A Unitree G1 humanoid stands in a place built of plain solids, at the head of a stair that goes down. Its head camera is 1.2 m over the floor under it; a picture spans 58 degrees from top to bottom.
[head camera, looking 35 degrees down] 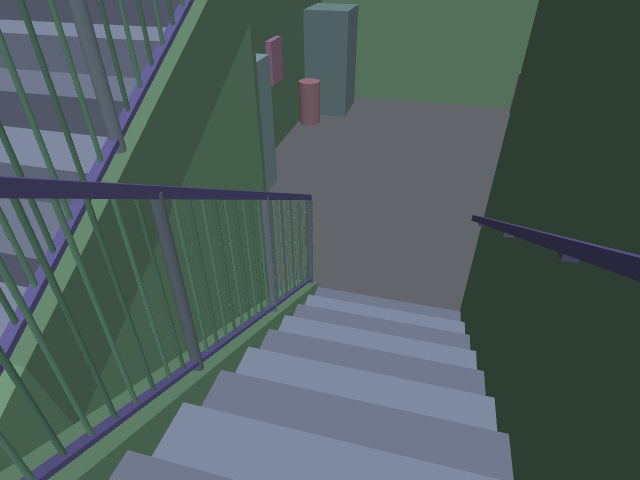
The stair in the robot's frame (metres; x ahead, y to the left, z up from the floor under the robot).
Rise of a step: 0.17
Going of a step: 0.30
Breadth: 1.30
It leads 14 degrees to the right of straight ahead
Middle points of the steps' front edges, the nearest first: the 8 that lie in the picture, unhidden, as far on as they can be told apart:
0.89 -0.08 -0.33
1.18 -0.16 -0.49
1.47 -0.23 -0.66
1.76 -0.31 -0.83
2.05 -0.38 -1.00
2.34 -0.46 -1.16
2.63 -0.53 -1.33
2.92 -0.61 -1.50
